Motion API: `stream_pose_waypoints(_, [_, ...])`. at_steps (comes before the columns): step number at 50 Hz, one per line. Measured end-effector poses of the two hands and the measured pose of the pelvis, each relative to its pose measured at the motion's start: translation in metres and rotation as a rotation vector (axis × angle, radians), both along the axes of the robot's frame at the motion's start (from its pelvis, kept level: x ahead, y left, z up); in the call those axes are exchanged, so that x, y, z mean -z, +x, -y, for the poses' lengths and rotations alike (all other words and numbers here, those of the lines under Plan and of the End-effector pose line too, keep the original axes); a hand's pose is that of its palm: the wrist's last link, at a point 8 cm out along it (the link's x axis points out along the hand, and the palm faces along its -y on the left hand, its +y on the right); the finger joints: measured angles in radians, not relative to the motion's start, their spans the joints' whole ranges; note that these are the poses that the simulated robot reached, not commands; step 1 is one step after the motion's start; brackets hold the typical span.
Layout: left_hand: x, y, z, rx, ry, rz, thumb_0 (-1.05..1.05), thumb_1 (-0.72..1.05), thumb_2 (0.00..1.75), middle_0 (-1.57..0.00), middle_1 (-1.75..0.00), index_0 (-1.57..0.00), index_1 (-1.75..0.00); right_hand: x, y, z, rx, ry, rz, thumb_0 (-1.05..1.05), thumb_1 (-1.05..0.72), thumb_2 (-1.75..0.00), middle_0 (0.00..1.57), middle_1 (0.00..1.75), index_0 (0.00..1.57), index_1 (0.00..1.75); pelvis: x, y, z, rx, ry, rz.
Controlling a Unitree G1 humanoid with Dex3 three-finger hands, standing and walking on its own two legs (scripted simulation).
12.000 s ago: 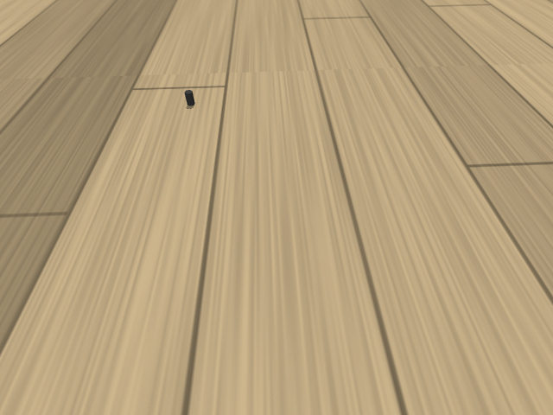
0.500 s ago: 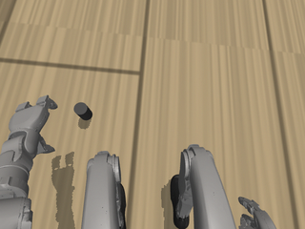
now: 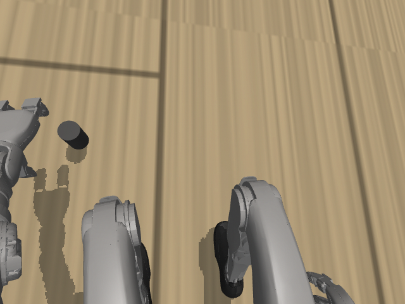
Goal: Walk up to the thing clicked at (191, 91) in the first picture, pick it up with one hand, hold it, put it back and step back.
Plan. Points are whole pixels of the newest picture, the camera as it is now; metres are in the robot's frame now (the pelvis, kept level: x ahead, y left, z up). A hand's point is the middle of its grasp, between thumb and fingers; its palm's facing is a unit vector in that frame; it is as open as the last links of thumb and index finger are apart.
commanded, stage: rise first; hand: left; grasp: from above
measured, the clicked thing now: (74, 135) +0.51 +0.28 -0.33
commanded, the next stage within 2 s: approach in 0.84 s
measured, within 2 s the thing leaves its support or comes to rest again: neither
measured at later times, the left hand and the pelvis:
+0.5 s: hand (37, 140) +0.46 +0.31 -0.19, palm faces -0.46 -0.06 -0.89, open 13.8 cm; pelvis +0.01 +0.00 -0.02, yaw -1 degrees
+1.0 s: hand (43, 140) +0.47 +0.31 -0.21, palm faces -0.46 -0.06 -0.89, open 14.0 cm; pelvis +0.01 +0.00 -0.04, yaw -2 degrees
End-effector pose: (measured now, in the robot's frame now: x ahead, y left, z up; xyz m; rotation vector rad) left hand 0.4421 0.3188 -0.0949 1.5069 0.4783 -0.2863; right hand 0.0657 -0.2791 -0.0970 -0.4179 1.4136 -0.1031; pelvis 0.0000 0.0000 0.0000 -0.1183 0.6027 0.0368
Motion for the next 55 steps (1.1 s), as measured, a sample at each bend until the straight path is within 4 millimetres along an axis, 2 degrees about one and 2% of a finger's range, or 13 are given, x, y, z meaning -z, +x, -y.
stream_pose_waypoints(11, [0.020,0.016,0.004,0.002,0.004,0.007,0.00,-0.41,0.92,-0.17,-0.93,-0.18,-0.92,0.014,-0.005,0.001,-0.019,0.007,-0.041,0.00,-0.92,-0.90,0.20,0.30,0.20,0.30,0.015,0.002,0.002,0.008,-0.004,-0.004])
stream_pose_waypoints(23, [0.037,0.026,0.006,-0.014,0.005,0.006,0.00,-0.47,0.96,-0.12,-0.98,-0.14,-0.97,0.017,-0.013,0.002,-0.016,0.000,-0.080,0.00,-0.92,-0.90,0.20,0.30,0.20,0.30,0.023,0.006,0.001,0.015,-0.011,-0.011])
stream_pose_waypoints(50, [0.055,0.031,0.011,-0.011,-0.001,0.006,0.00,-0.52,0.99,-0.09,-1.04,-0.10,-1.03,0.024,-0.018,0.000,-0.029,0.002,-0.077,0.00,-0.92,-0.90,0.20,0.30,0.20,0.30,0.036,0.005,0.000,0.020,-0.022,0.006])
stream_pose_waypoints(55, [0.061,0.034,0.018,0.009,0.000,0.000,0.00,-0.52,0.99,-0.08,-1.05,-0.09,-1.04,0.027,-0.021,-0.001,-0.035,0.004,-0.079,0.00,-0.92,-0.90,0.20,0.30,0.20,0.30,0.040,0.004,0.000,0.020,-0.020,0.009])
